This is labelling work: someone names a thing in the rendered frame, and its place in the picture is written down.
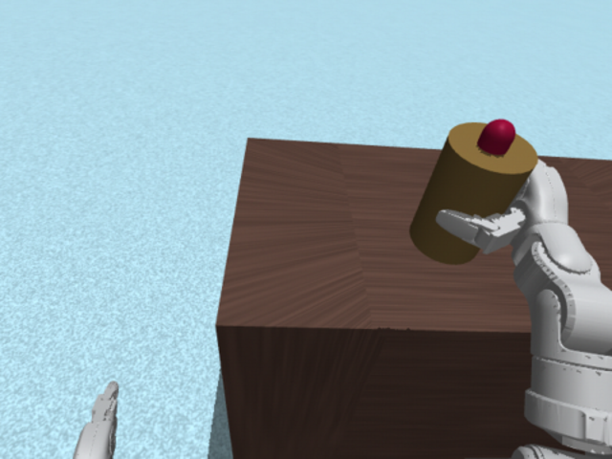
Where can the right robot hand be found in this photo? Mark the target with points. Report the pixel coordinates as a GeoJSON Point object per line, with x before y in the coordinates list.
{"type": "Point", "coordinates": [542, 199]}

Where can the left robot hand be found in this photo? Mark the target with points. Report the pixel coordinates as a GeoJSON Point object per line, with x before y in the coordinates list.
{"type": "Point", "coordinates": [97, 440]}

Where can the right robot arm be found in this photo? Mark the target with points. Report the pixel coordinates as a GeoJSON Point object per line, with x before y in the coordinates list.
{"type": "Point", "coordinates": [571, 343]}

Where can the bottle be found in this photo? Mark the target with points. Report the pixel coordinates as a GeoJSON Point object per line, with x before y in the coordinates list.
{"type": "Point", "coordinates": [480, 170]}

